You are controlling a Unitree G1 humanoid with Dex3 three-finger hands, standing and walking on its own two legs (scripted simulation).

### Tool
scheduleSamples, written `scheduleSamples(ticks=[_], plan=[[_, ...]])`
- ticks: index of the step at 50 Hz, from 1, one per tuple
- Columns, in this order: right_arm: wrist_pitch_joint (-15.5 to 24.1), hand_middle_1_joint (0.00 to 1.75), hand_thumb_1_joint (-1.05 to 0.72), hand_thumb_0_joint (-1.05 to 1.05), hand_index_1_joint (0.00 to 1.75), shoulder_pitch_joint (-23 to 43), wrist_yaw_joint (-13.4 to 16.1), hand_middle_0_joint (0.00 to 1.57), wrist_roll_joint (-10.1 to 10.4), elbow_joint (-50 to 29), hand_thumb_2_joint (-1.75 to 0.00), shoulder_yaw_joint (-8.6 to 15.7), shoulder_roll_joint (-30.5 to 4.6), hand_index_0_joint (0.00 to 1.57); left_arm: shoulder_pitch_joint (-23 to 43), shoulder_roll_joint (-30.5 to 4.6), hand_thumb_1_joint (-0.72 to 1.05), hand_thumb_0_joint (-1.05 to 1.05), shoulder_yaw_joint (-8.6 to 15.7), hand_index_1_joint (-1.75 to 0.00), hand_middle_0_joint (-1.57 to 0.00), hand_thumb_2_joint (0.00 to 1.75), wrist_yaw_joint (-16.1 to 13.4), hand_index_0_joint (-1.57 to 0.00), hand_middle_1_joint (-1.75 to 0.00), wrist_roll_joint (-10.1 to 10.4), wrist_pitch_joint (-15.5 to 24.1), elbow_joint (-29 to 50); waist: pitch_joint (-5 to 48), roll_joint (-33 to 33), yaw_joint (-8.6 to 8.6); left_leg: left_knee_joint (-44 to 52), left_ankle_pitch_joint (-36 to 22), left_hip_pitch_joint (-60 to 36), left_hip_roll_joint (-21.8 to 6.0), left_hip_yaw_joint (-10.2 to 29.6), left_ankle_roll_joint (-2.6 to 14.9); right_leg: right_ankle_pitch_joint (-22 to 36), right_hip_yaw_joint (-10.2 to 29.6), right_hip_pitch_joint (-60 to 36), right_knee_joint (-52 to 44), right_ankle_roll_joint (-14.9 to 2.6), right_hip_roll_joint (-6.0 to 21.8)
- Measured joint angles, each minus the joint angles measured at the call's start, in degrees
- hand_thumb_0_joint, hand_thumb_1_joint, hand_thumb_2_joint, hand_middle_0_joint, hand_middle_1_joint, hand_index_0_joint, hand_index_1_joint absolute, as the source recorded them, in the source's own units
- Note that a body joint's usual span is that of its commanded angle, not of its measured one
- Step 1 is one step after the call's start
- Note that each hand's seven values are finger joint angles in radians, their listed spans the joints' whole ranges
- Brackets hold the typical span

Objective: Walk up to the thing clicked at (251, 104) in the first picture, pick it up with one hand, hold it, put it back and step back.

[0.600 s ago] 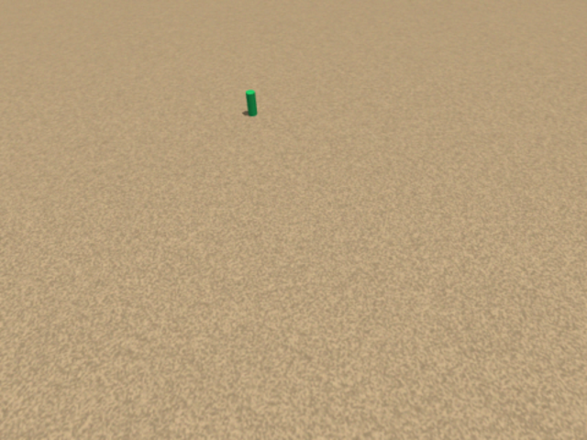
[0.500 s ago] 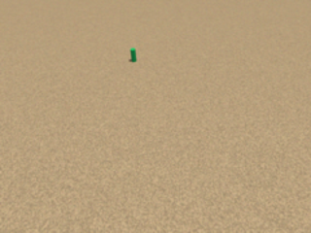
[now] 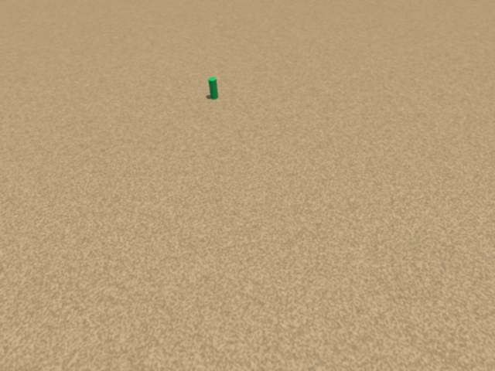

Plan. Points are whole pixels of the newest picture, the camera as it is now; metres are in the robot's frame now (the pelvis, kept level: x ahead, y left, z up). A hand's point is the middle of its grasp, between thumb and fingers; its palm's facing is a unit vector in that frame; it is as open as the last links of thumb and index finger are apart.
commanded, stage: stand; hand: left
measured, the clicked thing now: (213, 88) +2.12 +0.32 -0.71
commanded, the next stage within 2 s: walk up in 0.52 s
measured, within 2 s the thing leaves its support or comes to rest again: neither
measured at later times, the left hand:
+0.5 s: hand out of the picture +0.07 +0.25 -0.16, palm faces -0.02 -0.94 -0.34, open 7.4 cm
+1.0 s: hand out of the picture +0.16 +0.40 -0.17, palm faces +0.03 -0.93 -0.36, open 7.4 cm
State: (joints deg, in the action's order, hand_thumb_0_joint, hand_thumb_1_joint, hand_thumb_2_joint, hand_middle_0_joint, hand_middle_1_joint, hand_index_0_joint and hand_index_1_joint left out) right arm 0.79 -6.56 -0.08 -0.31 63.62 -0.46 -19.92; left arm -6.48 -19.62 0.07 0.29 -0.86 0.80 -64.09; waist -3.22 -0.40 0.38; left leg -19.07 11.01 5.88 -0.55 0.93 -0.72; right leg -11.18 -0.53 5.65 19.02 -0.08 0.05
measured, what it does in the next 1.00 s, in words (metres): walks ahead: left foot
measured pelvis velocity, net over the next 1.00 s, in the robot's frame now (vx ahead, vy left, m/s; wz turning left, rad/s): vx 0.13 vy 0.10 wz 0.06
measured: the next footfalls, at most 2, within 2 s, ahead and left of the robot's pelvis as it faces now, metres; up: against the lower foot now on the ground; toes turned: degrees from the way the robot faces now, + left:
left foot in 0.86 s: +0.19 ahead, +0.22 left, +0.00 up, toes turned +10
right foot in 1.36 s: +0.56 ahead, -0.03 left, +0.00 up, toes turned -2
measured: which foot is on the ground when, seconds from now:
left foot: down 0.00-0.58, up 0.60-0.84, down 0.86-1.00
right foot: down 0.00-0.86, up 0.88-1.00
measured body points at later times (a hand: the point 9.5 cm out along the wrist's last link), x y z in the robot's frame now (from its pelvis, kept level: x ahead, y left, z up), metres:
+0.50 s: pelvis +0.00 +0.00 +0.00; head +0.01 +0.00 +0.45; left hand +0.07 +0.30 -0.13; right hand +0.08 -0.30 -0.13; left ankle -0.01 +0.13 -0.75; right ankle -0.01 -0.12 -0.75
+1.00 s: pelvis +0.13 +0.10 -0.02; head +0.12 +0.13 +0.43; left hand +0.16 +0.45 -0.14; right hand +0.23 -0.23 -0.10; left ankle +0.15 +0.21 -0.75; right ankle +0.10 -0.05 -0.68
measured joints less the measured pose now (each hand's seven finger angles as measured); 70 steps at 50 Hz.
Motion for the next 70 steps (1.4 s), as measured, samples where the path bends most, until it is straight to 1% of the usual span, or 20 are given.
scheduleSamples(ticks=[26,29,31,33,35,40,42,43,44,45,46,48,50,53,56,59,64,68,69,70], plan=[[-0.1,0.30,-0.91,0.01,0.30,-0.4,-0.1,0.20,-0.1,0.0,-0.90,0.0,0.0,0.20,-0.3,-0.1,0.90,0.01,0.0,-0.30,-0.20,0.90,-0.1,-0.20,-0.30,0.0,0.1,-0.1,0.2,0.0,-0.01,0.3,-0.1,-0.1,0.0,0.2,0.00,0.2,-0.2,-0.3,-0.6,0.02,0.0],[0.2,0.30,-0.90,0.01,0.30,-2.4,-2.3,0.20,-0.8,-1.6,-0.90,2.0,-0.6,0.20,-2.0,-0.6,0.90,0.01,1.7,-0.30,-0.21,0.90,2.2,-0.20,-0.30,-0.9,1.0,1.7,2.2,-0.3,-0.01,-7.1,10.4,3.5,0.0,0.7,2.54,-8.6,-0.9,2.2,4.7,-1.30,-0.1],[0.1,0.30,-0.90,0.01,0.30,-3.6,-3.1,0.20,-1.3,-2.4,-0.90,3.0,-1.7,0.20,-3.3,-1.3,0.90,0.01,2.7,-0.30,-0.21,0.90,3.0,-0.20,-0.30,-1.4,2.1,3.4,3.2,-0.5,0.20,-15.6,13.6,8.1,-0.3,-0.1,3.09,-8.9,-1.9,2.8,5.5,-2.22,0.1],[0.1,0.30,-0.90,0.01,0.30,-3.8,-3.7,0.20,-1.5,-2.7,-0.90,3.9,-2.8,0.20,-4.3,-2.0,0.90,0.01,3.2,-0.30,-0.21,0.90,3.2,-0.20,-0.30,-1.5,3.1,4.9,3.0,-0.4,1.20,-24.1,13.4,13.0,-0.3,-0.3,2.44,-5.4,-2.3,1.8,3.8,-2.44,0.8],[0.2,0.30,-0.90,0.01,0.30,-3.8,-4.6,0.20,-1.3,-3.2,-0.90,4.6,-4.2,0.20,-5.5,-2.7,0.90,0.01,3.6,-0.30,-0.21,0.90,3.3,-0.20,-0.30,-1.6,3.3,5.4,2.5,-0.9,1.78,-27.3,12.9,16.4,-1.4,-0.2,1.80,-4.8,-2.9,-0.4,1.7,-2.03,1.1],[0.5,0.30,-0.91,0.01,0.30,-4.1,-6.5,0.20,-1.2,-5.4,-0.90,6.0,-6.0,0.20,-8.7,-6.8,0.90,0.01,4.6,-0.30,-0.21,0.90,3.8,-0.20,-0.30,-1.9,2.4,5.4,2.9,0.5,2.38,-20.6,8.5,18.8,-4.8,-1.6,0.50,-6.4,-3.9,-5.0,0.2,-0.10,3.4],[1.1,0.30,-0.91,0.01,0.30,-4.5,-6.6,0.20,-1.1,-6.3,-0.90,6.6,-6.5,0.20,-9.4,-8.2,0.90,0.01,4.8,-0.30,-0.21,0.90,4.1,-0.20,-0.30,-1.9,1.9,5.1,3.4,1.2,2.47,-16.0,4.8,17.0,-5.2,-2.8,0.44,-9.7,-4.0,-5.5,3.1,0.20,4.5],[1.6,0.30,-0.91,0.01,0.30,-4.8,-6.5,0.20,-1.1,-6.8,-0.90,6.9,-6.9,0.20,-9.8,-8.8,0.90,0.01,4.8,-0.30,-0.21,0.90,4.2,-0.20,-0.30,-1.9,1.7,5.1,3.6,1.5,2.33,-14.5,3.1,15.7,-4.8,-3.5,0.54,-12.4,-3.9,-5.0,6.4,-0.26,5.4],[2.3,0.30,-0.91,0.01,0.30,-4.6,-6.1,0.20,-1.3,-7.1,-0.90,7.2,-6.9,0.20,-10.0,-9.3,0.90,0.01,4.9,-0.30,-0.21,0.90,4.1,-0.20,-0.30,-1.9,1.3,4.9,3.3,2.6,2.19,-15.4,0.6,15.2,-3.7,-4.6,0.66,-14.9,-3.0,-3.2,12.4,-1.71,7.0],[3.0,0.30,-0.91,0.01,0.30,-4.4,-5.5,0.20,-1.5,-7.7,-0.90,7.4,-6.7,0.20,-9.9,-9.6,0.90,0.01,4.8,-0.30,-0.21,0.90,3.8,-0.20,-0.30,-1.7,0.9,4.6,3.0,3.5,1.79,-17.6,1.9,15.3,-2.9,-5.6,0.87,-16.8,-0.3,0.3,21.2,-2.45,6.9],[3.5,0.30,-0.91,0.01,0.30,-4.6,-5.1,0.20,-1.2,-8.3,-0.90,7.3,-6.3,0.20,-9.5,-9.5,0.90,0.01,4.4,-0.30,-0.20,0.90,3.6,-0.20,-0.30,-1.5,0.4,4.2,2.9,3.7,1.01,-18.5,3.4,14.8,-2.4,-5.9,1.20,-17.1,2.1,4.0,29.8,-2.90,5.4],[3.8,0.30,-0.91,0.01,0.30,-5.6,-4.5,0.20,-0.4,-8.5,-0.90,6.5,-5.1,0.20,-8.6,-9.2,0.91,0.01,3.4,-0.30,-0.20,0.90,3.6,-0.20,-0.30,-0.9,0.3,4.2,2.9,4.3,0.10,-16.2,4.4,11.8,-1.7,-6.5,1.94,-13.7,3.8,10.9,40.9,-2.89,2.9],[3.8,0.30,-0.91,0.01,0.30,-7.1,-4.2,0.20,-0.1,-8.5,-0.90,5.6,-4.0,0.20,-7.7,-8.6,0.91,0.01,3.0,-0.30,-0.20,0.90,4.2,-0.20,-0.30,-0.3,1.1,5.0,2.9,4.7,-0.16,-12.0,4.0,7.9,-1.1,-7.2,2.41,-9.4,2.6,16.3,42.6,-2.02,2.8],[4.2,0.30,-0.90,0.01,0.30,-9.4,-4.1,0.20,0.0,-8.2,-0.90,4.5,-2.9,0.20,-6.5,-7.9,0.91,0.01,3.1,-0.30,-0.20,0.90,5.5,-0.20,-0.30,-0.1,1.6,6.5,2.8,5.0,-0.60,-6.2,3.6,2.5,-0.2,-7.9,2.67,-4.3,0.8,22.3,38.2,-0.09,4.3],[4.6,0.30,-0.90,0.01,0.30,-11.5,-4.2,0.20,0.0,-8.0,-0.90,4.0,-2.5,0.20,-5.4,-7.2,0.91,0.01,3.1,-0.30,-0.20,0.90,6.5,-0.20,-0.30,-0.3,1.3,7.7,2.5,4.4,-1.29,-1.9,4.1,-2.3,0.4,-7.9,2.87,-0.1,0.0,26.1,32.1,1.01,5.7],[4.8,0.30,-0.90,0.01,0.30,-13.3,-4.2,0.20,0.0,-7.8,-0.90,3.9,-2.4,0.21,-4.2,-6.6,0.91,0.01,3.1,-0.30,-0.20,0.90,7.1,-0.20,-0.30,-0.4,0.9,8.3,2.1,3.5,-1.98,1.6,5.3,-6.8,0.6,-7.8,2.36,4.6,0.0,28.1,26.1,0.92,6.9],[4.6,0.30,-0.90,0.01,0.30,-15.7,-4.0,0.21,0.0,-7.5,-0.90,4.2,-2.9,0.21,-1.3,-6.0,0.90,0.01,3.2,-0.30,-0.20,0.90,7.1,-0.20,-0.30,-0.3,0.6,9.0,1.6,1.7,-2.78,4.2,9.6,-13.1,0.1,-7.3,0.80,9.5,-0.9,27.0,16.4,-0.51,7.4],[4.1,0.30,-0.90,0.01,0.30,-17.1,-3.3,0.21,-0.5,-7.9,-0.90,4.4,-3.5,0.21,1.2,-5.6,0.90,0.01,3.5,-0.30,-0.20,0.90,6.3,-0.20,-0.30,-0.2,1.1,9.9,1.7,0.2,-3.30,-1.4,17.5,-14.9,-2.3,-6.8,-0.74,8.1,-3.8,22.1,10.7,-2.32,4.7],[3.6,0.30,-0.90,0.01,0.30,-16.5,-3.0,0.21,-0.7,-7.7,-0.90,4.5,-4.1,0.21,2.0,-4.7,0.90,0.01,3.9,-0.30,-0.20,0.90,5.8,-0.20,-0.30,-0.2,1.6,10.1,0.9,-1.7,-2.93,-7.9,20.1,-13.4,-4.5,-6.6,-0.14,7.4,-4.6,21.9,12.7,-1.69,3.0],[3.1,0.30,-0.90,0.01,0.30,-15.6,-2.6,0.20,-0.4,-7.8,-0.90,4.5,-4.1,0.21,2.6,-4.1,0.91,0.01,4.1,-0.30,-0.20,0.90,5.4,-0.20,-0.30,-0.3,2.2,10.8,0.0,-2.5,-2.83,-18.0,19.6,-9.7,-5.9,-5.5,1.08,4.9,-5.3,22.0,15.6,-1.20,2.3]])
